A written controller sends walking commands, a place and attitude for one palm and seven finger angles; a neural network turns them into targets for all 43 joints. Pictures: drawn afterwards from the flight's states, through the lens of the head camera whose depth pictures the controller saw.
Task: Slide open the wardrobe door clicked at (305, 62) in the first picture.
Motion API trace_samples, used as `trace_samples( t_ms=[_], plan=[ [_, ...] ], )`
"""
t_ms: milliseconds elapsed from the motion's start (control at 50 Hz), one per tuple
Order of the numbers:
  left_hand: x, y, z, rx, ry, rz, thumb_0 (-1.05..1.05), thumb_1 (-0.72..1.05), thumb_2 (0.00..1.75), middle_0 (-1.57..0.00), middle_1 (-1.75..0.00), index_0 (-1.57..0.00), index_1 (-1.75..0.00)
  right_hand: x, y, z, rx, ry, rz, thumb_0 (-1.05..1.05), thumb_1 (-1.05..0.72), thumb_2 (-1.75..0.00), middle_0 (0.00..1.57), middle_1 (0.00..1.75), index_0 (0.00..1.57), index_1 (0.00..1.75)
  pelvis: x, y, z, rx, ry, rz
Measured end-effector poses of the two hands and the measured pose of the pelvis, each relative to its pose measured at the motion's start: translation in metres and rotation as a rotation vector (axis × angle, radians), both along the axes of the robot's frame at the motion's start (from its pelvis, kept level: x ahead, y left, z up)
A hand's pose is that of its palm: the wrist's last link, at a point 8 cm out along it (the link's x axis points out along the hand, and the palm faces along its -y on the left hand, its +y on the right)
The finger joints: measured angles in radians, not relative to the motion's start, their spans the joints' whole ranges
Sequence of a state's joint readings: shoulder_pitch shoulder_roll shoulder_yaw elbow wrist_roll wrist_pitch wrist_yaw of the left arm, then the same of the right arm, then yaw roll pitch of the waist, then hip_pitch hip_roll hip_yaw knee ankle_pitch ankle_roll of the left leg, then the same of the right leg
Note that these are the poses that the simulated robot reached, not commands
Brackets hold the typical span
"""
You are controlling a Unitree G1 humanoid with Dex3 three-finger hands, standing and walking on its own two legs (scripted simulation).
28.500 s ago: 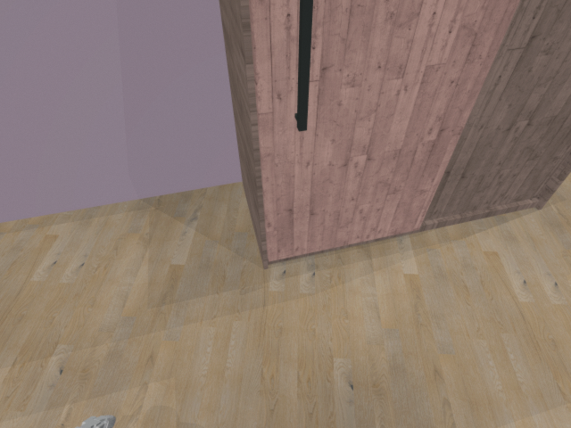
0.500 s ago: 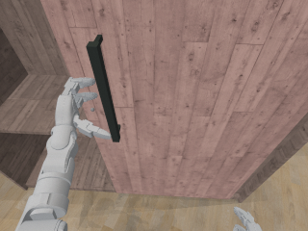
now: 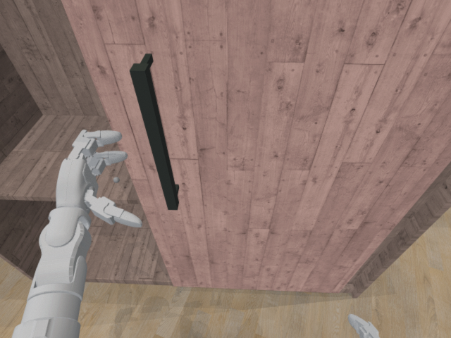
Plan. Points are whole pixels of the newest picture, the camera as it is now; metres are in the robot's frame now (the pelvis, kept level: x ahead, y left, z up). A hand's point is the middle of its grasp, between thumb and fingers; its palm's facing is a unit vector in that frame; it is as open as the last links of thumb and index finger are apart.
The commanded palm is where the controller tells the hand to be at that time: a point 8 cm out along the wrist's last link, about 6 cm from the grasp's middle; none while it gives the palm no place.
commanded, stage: slip the hand off the handle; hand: left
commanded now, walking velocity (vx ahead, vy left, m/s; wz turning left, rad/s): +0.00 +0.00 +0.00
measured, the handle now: (162, 145) +0.43 +0.15 +0.13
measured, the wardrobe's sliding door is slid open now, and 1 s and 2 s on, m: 0.60 0.60 0.60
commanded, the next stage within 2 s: draw the hand back to the body in 0.48 s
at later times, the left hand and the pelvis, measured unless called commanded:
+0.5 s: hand (92, 236) +0.23 +0.20 +0.14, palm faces +0.18 -0.97 -0.13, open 14.7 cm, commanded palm +0.20 +0.25 +0.14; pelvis -0.02 -0.01 +0.00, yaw +2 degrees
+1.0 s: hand (79, 243) +0.21 +0.21 +0.15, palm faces +0.06 -1.00 -0.07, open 14.7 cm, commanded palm +0.17 +0.26 +0.15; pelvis -0.01 -0.01 +0.00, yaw +2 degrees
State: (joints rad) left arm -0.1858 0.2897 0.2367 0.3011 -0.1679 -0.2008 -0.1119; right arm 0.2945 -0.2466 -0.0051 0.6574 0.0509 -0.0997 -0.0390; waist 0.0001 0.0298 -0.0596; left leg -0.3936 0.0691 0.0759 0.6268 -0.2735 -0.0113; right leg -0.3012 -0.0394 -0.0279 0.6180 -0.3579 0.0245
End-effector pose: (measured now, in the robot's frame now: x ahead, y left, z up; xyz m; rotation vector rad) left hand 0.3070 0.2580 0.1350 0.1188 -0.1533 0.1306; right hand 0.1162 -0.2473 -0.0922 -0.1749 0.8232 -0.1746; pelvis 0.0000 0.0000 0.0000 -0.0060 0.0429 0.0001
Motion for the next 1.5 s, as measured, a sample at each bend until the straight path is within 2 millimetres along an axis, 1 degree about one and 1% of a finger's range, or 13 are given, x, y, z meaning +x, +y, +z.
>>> trace_samples(
  t_ms=[100, 320, 460, 560, 620, 700, 800, 880, 980, 1120, 1200, 1280, 1500],
  plan=[
    [-0.027, -0.001, -0.003, 0.003, 0.005, 0.022, -0.01, -0.55, 0.20, -0.25, -1.15, -0.26, -1.15, 0.014, 0.007, 0.005, 0.007, -0.060, 0.029, 0.01, -0.91, -0.90, 0.20, 0.30, 0.20, 0.30, -0.004, -0.001, 0.000, 0.000, -0.019, 0.004],
    [-0.078, -0.006, 0.004, 0.017, -0.018, 0.028, -0.01, -0.55, 0.20, -0.25, -1.15, -0.26, -1.15, 0.049, 0.022, 0.024, 0.025, -0.212, 0.120, 0.01, -0.91, -0.90, 0.20, 0.30, 0.20, 0.30, -0.014, -0.007, 0.000, 0.000, -0.057, 0.025],
    [-0.103, -0.003, 0.002, 0.021, -0.007, 0.048, -0.01, -0.55, 0.20, -0.25, -1.15, -0.26, -1.15, 0.052, 0.022, 0.030, 0.024, -0.249, 0.149, 0.01, -0.91, -0.90, 0.20, 0.30, 0.20, 0.30, -0.017, -0.012, 0.001, -0.001, -0.073, 0.033],
    [-0.117, -0.008, 0.005, 0.030, -0.020, 0.034, -0.01, -0.55, 0.19, -0.25, -1.15, -0.26, -1.15, 0.048, 0.020, 0.027, 0.019, -0.249, 0.160, 0.01, -0.91, -0.90, 0.20, 0.30, 0.20, 0.30, -0.019, -0.014, 0.000, -0.002, -0.079, 0.040],
    [-0.119, -0.010, 0.005, 0.030, -0.019, 0.028, -0.01, -0.55, 0.19, -0.25, -1.15, -0.26, -1.15, 0.045, 0.018, 0.024, 0.014, -0.238, 0.160, 0.01, -0.91, -0.90, 0.20, 0.30, 0.20, 0.30, -0.020, -0.015, 0.000, -0.002, -0.080, 0.044],
    [-0.113, -0.010, 0.002, -0.039, 0.042, -0.073, -0.01, -0.55, 0.19, -0.25, -1.15, -0.26, -1.15, 0.040, 0.015, 0.023, 0.006, -0.236, 0.141, 0.01, -0.91, -0.90, 0.20, 0.30, 0.20, 0.30, -0.018, -0.015, 0.001, -0.003, -0.089, 0.048],
    [-0.109, -0.003, 0.013, -0.044, 0.062, -0.101, -0.01, -0.55, 0.19, -0.25, -1.15, -0.26, -1.15, 0.041, 0.012, 0.030, 0.010, -0.285, 0.116, 0.01, -0.91, -0.90, 0.20, 0.30, 0.20, 0.30, -0.014, -0.014, 0.004, -0.001, -0.092, 0.039],
    [-0.113, 0.002, 0.019, -0.052, 0.050, -0.079, -0.01, -0.55, 0.20, -0.25, -1.15, -0.26, -1.15, 0.044, 0.012, 0.035, 0.012, -0.315, 0.119, 0.01, -0.91, -0.90, 0.20, 0.30, 0.20, 0.30, -0.011, -0.013, 0.005, 0.001, -0.091, 0.034],
    [-0.119, 0.004, 0.016, -0.052, 0.076, -0.073, -0.01, -0.55, 0.20, -0.25, -1.15, -0.26, -1.15, 0.052, 0.013, 0.039, 0.002, -0.329, 0.134, 0.01, -0.91, -0.90, 0.20, 0.30, 0.20, 0.30, -0.008, -0.011, 0.005, 0.001, -0.092, 0.035],
    [-0.130, 0.011, 0.021, -0.038, 0.067, -0.058, -0.01, -0.52, 0.21, -0.25, -1.13, -0.26, -1.13, 0.063, 0.021, 0.044, -0.002, -0.350, 0.160, 0.01, -0.91, -0.90, 0.20, 0.30, 0.20, 0.30, -0.006, -0.009, 0.005, -0.001, -0.100, 0.042],
    [-0.135, 0.018, 0.031, 0.102, 0.040, 0.110, -0.01, -0.44, 0.25, -0.25, -1.08, -0.26, -1.09, 0.068, 0.028, 0.045, -0.015, -0.325, 0.183, 0.01, -0.91, -0.90, 0.20, 0.30, 0.20, 0.30, -0.006, -0.007, 0.008, -0.005, -0.112, 0.034],
    [-0.141, 0.023, 0.031, 0.154, 0.030, 0.220, -0.01, -0.33, 0.30, -0.24, -1.02, -0.25, -1.02, 0.070, 0.035, 0.042, -0.020, -0.272, 0.192, 0.01, -0.91, -0.90, 0.20, 0.30, 0.20, 0.30, -0.004, -0.004, 0.011, -0.004, -0.117, 0.026],
    [-0.143, 0.036, 0.042, 0.233, 0.014, 0.300, 0.00, 0.04, 0.48, -0.23, -0.80, -0.24, -0.80, 0.071, 0.045, 0.032, -0.015, -0.168, 0.188, 0.01, -0.91, -0.90, 0.20, 0.30, 0.20, 0.30, 0.008, 0.005, 0.015, 0.004, -0.132, 0.016]
  ],
)
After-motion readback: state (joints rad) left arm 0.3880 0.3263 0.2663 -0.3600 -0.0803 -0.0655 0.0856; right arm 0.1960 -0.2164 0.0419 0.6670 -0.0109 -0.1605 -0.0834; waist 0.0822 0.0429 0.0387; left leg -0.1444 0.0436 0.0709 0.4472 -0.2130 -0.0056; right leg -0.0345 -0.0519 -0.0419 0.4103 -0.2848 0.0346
